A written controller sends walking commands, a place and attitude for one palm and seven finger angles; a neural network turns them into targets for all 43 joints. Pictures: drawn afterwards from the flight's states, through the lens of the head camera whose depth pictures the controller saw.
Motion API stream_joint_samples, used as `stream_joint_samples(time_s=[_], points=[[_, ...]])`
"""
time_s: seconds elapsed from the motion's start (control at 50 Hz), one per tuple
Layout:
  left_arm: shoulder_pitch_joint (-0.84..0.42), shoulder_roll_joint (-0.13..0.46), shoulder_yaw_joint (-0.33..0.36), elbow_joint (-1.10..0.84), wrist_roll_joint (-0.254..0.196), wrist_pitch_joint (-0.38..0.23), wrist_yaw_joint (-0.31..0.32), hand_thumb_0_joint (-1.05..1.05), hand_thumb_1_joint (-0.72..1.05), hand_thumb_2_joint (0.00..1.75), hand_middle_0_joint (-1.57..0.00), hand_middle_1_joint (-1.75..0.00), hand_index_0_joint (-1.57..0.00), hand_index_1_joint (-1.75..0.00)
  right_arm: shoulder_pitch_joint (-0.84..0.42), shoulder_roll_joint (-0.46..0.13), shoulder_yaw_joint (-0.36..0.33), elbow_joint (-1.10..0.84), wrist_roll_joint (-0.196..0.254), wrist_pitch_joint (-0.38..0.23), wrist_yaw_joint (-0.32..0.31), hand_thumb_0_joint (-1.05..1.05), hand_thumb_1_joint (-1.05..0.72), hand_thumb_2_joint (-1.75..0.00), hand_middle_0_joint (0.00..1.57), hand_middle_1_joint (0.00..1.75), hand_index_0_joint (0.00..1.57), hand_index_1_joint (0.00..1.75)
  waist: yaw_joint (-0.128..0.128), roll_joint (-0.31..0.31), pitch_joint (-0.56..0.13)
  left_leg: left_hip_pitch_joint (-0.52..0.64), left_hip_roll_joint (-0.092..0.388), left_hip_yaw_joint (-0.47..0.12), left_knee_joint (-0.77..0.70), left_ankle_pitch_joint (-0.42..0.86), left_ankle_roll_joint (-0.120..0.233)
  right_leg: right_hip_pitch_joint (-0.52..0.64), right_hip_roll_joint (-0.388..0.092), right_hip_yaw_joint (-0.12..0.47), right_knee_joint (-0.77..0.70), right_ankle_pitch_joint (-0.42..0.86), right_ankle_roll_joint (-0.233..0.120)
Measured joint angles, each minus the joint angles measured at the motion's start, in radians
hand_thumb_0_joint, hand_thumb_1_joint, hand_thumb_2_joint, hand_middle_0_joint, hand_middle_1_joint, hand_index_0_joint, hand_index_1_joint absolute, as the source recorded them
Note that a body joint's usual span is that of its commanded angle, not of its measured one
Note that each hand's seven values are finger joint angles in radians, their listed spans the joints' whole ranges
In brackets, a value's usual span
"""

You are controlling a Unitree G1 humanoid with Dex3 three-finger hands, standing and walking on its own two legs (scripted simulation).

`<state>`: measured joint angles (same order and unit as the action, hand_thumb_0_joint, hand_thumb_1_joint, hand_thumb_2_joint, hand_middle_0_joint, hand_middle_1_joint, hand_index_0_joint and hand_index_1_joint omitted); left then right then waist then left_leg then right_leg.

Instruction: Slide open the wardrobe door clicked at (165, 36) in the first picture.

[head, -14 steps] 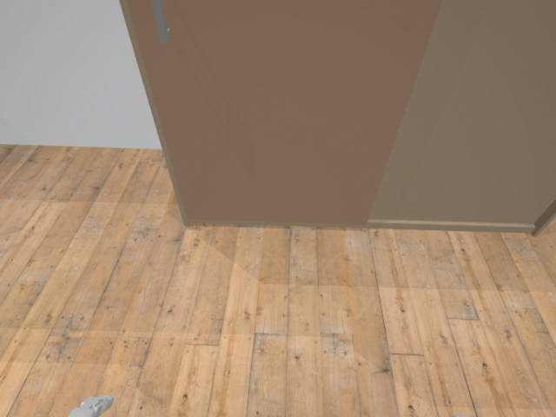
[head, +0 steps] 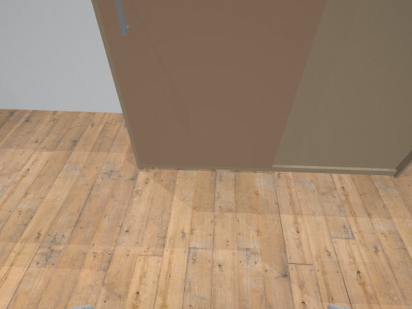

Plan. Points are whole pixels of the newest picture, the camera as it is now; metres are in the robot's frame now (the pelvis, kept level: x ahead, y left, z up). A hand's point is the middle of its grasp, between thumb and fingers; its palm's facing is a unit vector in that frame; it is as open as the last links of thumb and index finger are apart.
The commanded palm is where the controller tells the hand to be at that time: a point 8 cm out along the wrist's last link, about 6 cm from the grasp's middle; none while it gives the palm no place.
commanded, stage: stand and wait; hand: left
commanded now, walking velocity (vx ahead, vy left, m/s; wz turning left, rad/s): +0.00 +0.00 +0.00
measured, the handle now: (121, 8) +1.03 +0.38 +0.18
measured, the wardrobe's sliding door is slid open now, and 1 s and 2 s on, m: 0.00 0.00 0.00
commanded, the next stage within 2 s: look at it before walking up in 0.54 s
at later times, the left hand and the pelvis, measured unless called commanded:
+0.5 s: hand out of the picture +0.06 +0.24 -0.15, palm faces -0.03 -0.94 -0.34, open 7.4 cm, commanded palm none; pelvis -0.01 -0.01 +0.00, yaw +0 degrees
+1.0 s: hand out of the picture +0.07 +0.23 -0.15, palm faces -0.03 -0.94 -0.33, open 7.4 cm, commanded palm none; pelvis +0.00 -0.02 +0.01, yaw +0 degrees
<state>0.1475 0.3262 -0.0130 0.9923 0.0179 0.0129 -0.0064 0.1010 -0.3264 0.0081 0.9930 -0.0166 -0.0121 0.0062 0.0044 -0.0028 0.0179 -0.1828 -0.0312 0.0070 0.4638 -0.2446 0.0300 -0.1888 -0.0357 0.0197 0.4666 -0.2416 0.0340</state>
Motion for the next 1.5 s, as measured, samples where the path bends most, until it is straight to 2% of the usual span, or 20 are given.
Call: stream_joint_samples(time_s=[0.38, 1.3, 1.42, 1.46, 1.5], points=[[0.018, 0.013, 0.008, 0.08, -0.004, -0.006, 0.001, 0.0, 0.9, 0.9, -0.21, -0.3, -0.2, -0.3, 0.046, -0.019, -0.007, 0.099, 0.006, 0.006, -0.002, 0.01, -0.9, -0.89, 0.2, 0.3, 0.21, 0.3, -0.008, 0.003, 0.02, 0.008, 0.016, -0.009, -0.046, 0.039, -0.017, 0.01, 0.016, -0.009, -0.049, 0.04, -0.015], [-0.017, 0.013, 0.009, 0.093, -0.004, -0.016, 0.001, 0.0, 0.9, 0.9, -0.21, -0.3, -0.2, -0.3, 0.009, -0.016, -0.001, 0.113, 0.007, -0.003, -0.005, 0.01, -0.9, -0.89, 0.2, 0.3, 0.21, 0.3, -0.006, 0.003, 0.017, 0.044, 0.027, -0.017, -0.101, 0.054, -0.029, 0.048, 0.026, -0.017, -0.103, 0.053, -0.026], [-0.025, -0.004, 0.019, 0.057, -0.005, 0.004, 0.018, 0.0, 0.9, 0.9, -0.21, -0.3, -0.2, -0.3, 0.024, -0.002, -0.007, 0.085, 0.005, 0.02, -0.007, 0.01, -0.9, -0.89, 0.2, 0.3, 0.2, 0.3, -0.014, 0.004, 0.019, -0.01, 0.015, -0.047, -0.035, 0.035, -0.029, 0.011, 0.014, -0.047, -0.046, 0.025, -0.021], [-0.021, -0.021, 0.022, 0.036, -0.004, 0.011, 0.021, 0.0, 0.9, 0.9, -0.2, -0.3, -0.2, -0.3, 0.035, 0.009, -0.01, 0.071, 0.005, 0.033, -0.005, 0.01, -0.9, -0.89, 0.2, 0.3, 0.2, 0.3, -0.015, 0.01, 0.024, -0.048, 0.011, -0.063, 0.017, 0.018, -0.027, -0.009, 0.011, -0.065, -0.016, 0.01, -0.02], [-0.014, -0.038, 0.024, 0.012, 0.0, 0.015, 0.022, 0.0, 0.9, 0.9, -0.2, -0.3, -0.2, -0.3, 0.048, 0.023, -0.017, 0.054, 0.005, 0.048, -0.003, 0.01, -0.9, -0.89, 0.2, 0.3, 0.2, 0.3, -0.019, 0.015, 0.035, -0.102, 0.014, -0.053, 0.122, -0.039, -0.031, -0.023, 0.005, -0.089, 0.015, -0.006, -0.02]])
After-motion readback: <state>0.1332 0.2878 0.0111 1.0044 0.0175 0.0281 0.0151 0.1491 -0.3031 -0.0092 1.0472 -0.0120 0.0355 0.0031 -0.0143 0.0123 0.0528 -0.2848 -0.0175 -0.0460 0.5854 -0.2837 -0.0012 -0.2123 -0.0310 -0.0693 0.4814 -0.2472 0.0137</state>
